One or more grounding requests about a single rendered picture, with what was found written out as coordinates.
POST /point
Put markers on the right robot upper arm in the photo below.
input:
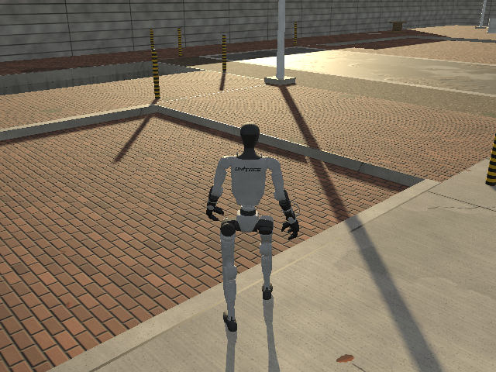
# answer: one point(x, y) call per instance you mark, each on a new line
point(277, 178)

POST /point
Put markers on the robot right forearm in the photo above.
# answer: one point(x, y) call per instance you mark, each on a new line
point(287, 209)

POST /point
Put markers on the left robot upper arm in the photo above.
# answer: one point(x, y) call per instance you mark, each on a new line
point(220, 175)

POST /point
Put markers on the robot left forearm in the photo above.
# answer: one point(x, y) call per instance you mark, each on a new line
point(212, 200)

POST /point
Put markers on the robot right foot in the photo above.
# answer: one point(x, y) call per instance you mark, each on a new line
point(267, 293)

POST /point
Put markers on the left robot hand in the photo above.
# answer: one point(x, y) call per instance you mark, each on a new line
point(217, 210)

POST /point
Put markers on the right robot hand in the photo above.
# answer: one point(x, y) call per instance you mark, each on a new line
point(294, 228)

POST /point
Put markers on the right robot thigh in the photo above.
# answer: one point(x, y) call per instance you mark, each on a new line
point(265, 227)

